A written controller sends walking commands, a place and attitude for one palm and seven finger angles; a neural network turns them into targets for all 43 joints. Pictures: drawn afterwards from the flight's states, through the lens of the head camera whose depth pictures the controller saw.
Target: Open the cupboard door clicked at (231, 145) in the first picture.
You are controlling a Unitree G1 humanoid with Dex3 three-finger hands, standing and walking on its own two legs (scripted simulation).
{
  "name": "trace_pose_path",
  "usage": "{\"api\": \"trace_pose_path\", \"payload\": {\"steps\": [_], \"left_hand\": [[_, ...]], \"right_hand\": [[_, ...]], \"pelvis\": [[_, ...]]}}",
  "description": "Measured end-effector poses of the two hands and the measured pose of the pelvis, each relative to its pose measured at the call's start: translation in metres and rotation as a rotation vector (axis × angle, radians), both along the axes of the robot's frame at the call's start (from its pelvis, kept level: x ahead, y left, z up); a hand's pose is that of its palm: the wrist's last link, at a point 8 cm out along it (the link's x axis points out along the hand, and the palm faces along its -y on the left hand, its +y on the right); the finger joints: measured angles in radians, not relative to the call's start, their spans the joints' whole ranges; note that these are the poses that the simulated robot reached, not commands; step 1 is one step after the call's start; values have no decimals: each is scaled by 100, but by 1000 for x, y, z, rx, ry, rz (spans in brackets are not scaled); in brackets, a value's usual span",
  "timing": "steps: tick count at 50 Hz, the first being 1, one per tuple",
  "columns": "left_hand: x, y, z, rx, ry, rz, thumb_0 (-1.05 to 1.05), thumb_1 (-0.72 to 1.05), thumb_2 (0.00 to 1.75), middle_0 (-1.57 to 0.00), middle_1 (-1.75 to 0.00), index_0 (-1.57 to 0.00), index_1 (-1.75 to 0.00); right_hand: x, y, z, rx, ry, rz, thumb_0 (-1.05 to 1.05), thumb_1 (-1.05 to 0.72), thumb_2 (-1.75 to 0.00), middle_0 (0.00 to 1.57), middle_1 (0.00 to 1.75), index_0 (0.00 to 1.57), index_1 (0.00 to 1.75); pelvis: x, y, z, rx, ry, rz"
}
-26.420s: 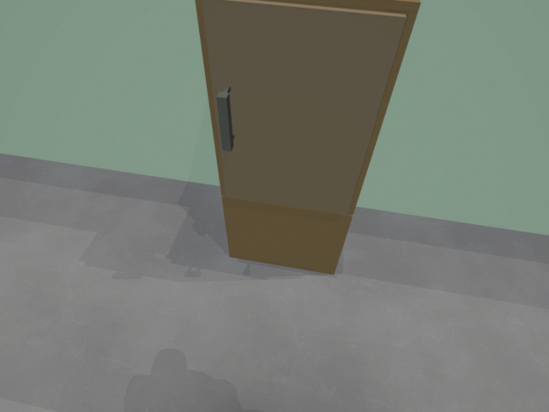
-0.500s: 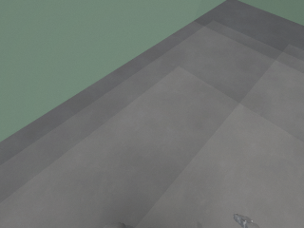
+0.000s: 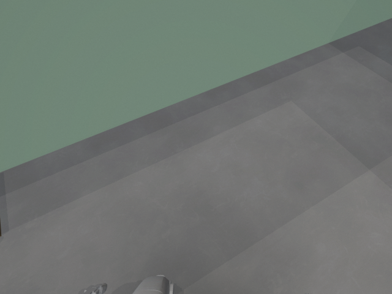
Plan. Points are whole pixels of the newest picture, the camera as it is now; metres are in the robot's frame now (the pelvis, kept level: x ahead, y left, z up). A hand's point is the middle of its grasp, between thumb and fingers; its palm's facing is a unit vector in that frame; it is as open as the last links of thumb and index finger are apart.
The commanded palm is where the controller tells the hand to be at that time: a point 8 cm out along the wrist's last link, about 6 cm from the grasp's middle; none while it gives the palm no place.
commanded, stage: turn to face it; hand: left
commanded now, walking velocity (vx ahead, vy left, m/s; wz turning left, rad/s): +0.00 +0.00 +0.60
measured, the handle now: out of the picture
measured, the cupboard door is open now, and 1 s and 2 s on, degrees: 45 45 45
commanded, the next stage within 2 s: none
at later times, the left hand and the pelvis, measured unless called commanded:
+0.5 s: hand out of the picture +0.05 +0.22 -0.16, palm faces +0.29 -0.91 -0.31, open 7.4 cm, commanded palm none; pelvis +0.01 -0.03 -0.01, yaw +18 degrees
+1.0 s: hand out of the picture -0.05 +0.19 -0.18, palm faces +0.60 -0.76 -0.25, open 7.4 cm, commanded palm none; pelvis +0.01 -0.04 -0.01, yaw +37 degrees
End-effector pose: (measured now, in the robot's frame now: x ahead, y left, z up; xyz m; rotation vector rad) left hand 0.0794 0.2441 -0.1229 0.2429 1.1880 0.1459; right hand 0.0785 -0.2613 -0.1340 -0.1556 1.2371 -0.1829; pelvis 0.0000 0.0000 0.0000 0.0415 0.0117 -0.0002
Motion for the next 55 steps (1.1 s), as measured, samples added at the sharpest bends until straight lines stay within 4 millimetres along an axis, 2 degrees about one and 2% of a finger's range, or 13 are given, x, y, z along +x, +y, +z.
{"api": "trace_pose_path", "payload": {"steps": [4, 9, 12, 18, 25, 28, 31, 34, 38, 42, 45, 49, 55], "left_hand": [[-23, 0, -11, -43, 23, 64, 0, 91, 89, -20, -30, -20, -30], [-51, 19, -37, -69, 66, 163, 0, 90, 89, -21, -30, -20, -30], [-58, 29, -34, -53, 79, 209, 0, 91, 89, -20, -30, -20, -30], [-56, 37, -14, -16, 18, 269, 0, 91, 89, -20, -30, -19, -30], [-49, 20, 0, 53, -60, 310, 0, 91, 89, -20, -30, -19, -30], [-58, 5, 4, 66, -61, 338, 0, 91, 89, -20, -30, -19, -30], [-72, -12, 6, 46, -37, 378, 0, 91, 89, -20, -30, -20, -30], [-87, -26, 2, 9, -12, 419, 0, 91, 89, -20, -30, -20, -30], [-112, -38, -11, -40, 13, 490, 0, 91, 89, -20, -30, -20, -30], [-144, -35, -33, -76, 42, 577, 0, 90, 89, -21, -30, -20, -30], [-161, -30, -38, -67, 78, 631, 0, 91, 89, -20, -30, -20, -30], [-166, -24, -25, -40, 58, 686, 0, 91, 89, -20, -30, -20, -30], [-157, -26, -5, 22, -8, 728, 0, 91, 89, -20, -30, -19, -30]], "right_hand": [[26, 11, 7, -16, -22, 79, 1, -90, -90, 20, 30, 20, 30], [57, 29, 7, -56, -86, 183, 1, -90, -90, 20, 30, 20, 30], [59, 35, 12, -70, -80, 225, 1, -90, -90, 20, 30, 20, 30], [53, 33, 12, -59, -22, 273, 1, -90, -90, 20, 30, 21, 30], [59, 7, -10, -19, 31, 306, 1, -90, -90, 20, 30, 21, 30], [71, -2, -16, -16, 46, 333, 1, -90, -90, 20, 30, 21, 30], [87, -3, -10, -15, 45, 364, 1, -90, -90, 20, 30, 20, 30], [104, 5, -2, -13, 31, 410, 1, -90, -90, 20, 30, 20, 30], [131, 28, 6, -19, -8, 498, 1, -90, -90, 20, 30, 20, 30], [158, 57, 4, -39, -86, 595, 1, -90, -90, 20, 30, 20, 30], [165, 71, 8, -50, -111, 652, 1, -90, -90, 20, 30, 20, 30], [165, 76, 13, -53, -94, 699, 0, -90, -90, 20, 30, 20, 30], [169, 69, 3, -25, -36, 744, 1, -90, -90, 20, 30, 21, 30]], "pelvis": [[1, 3, -1, -4, 1, 52], [0, 13, -16, -31, 5, 125], [-1, 12, -12, -41, 4, 160], [0, 2, -2, -54, 5, 224], [9, -28, -11, -37, 17, 314], [9, -36, -10, -36, 2, 355], [12, -40, -4, -21, -7, 395], [14, -42, 0, -4, -7, 434], [15, -39, -1, -1, -6, 488], [12, -29, -17, -31, -2, 550], [10, -30, -17, -30, -3, 585], [13, -35, -9, -42, -5, 631], [24, -50, -5, -49, -9, 700]]}}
